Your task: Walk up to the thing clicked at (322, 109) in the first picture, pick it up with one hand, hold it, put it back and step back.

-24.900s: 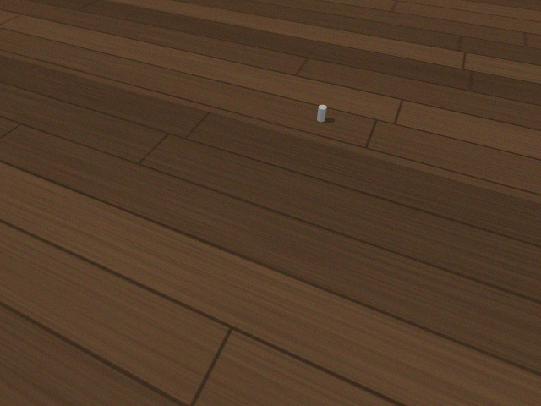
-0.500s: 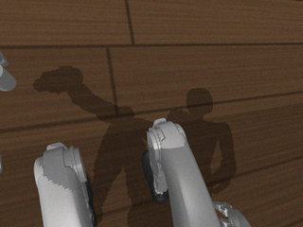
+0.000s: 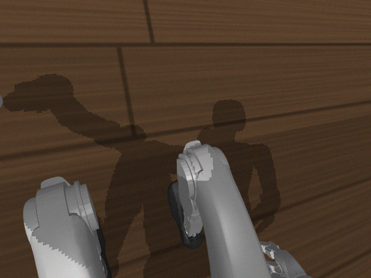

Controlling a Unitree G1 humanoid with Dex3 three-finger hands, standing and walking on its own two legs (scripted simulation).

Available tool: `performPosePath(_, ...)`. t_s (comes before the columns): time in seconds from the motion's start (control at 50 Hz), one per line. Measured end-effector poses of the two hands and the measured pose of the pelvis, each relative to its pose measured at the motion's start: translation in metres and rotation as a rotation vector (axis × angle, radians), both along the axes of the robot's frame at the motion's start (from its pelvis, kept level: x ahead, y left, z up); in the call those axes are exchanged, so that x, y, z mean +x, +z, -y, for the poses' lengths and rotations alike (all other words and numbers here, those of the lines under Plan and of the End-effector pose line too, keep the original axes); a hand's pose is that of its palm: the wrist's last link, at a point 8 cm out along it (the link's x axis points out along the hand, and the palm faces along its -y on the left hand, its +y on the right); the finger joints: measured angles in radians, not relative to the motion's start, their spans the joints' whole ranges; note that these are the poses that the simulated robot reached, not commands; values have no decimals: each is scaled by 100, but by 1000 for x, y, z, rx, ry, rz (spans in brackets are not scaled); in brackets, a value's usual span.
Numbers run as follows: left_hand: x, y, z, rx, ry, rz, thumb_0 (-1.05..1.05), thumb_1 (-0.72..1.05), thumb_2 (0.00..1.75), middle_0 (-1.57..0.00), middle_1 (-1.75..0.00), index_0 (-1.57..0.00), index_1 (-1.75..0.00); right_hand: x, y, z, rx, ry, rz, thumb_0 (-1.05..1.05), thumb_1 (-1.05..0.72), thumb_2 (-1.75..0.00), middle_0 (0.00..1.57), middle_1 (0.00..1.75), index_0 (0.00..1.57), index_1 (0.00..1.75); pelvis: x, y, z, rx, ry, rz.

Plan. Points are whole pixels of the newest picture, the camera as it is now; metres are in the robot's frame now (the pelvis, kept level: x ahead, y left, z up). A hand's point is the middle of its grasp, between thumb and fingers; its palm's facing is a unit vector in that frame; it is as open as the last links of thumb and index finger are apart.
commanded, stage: rest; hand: left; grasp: from above
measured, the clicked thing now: out of the picture +0.51 +0.31 -0.24
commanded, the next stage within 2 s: open in 1.04 s
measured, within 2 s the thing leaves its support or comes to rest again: rests again in 0.52 s
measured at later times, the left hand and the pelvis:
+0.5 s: hand out of the picture +0.49 +0.31 -0.23, palm faces -0.47 -0.09 -0.88, open 7.5 cm; pelvis +0.00 +0.00 -0.02, yaw -2 degrees
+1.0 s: hand out of the picture +0.50 +0.31 -0.24, palm faces -0.45 -0.09 -0.89, open 7.5 cm; pelvis +0.00 +0.01 -0.02, yaw -4 degrees
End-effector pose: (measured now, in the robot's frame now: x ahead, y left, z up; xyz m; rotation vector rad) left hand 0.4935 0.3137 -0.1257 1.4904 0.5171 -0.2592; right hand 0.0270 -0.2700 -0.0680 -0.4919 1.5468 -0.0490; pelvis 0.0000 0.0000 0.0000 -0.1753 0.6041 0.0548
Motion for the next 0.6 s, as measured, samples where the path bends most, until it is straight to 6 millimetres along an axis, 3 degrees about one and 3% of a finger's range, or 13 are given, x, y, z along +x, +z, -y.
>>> performPosePath(0.3,6,-25,-1,14,18,9,15,47,21,-115,-55,-84,-33,5,-10,-5,9,31,7,0,-91,-89,20,30,21,30,3,-12,-2,-14,-11,8)
performPosePath(0.6,9,-49,1,-10,9,16,15,46,21,-117,-54,-85,-32,0,1,-4,-22,67,-24,0,-91,-90,20,30,21,30,4,-16,-3,-37,-23,29)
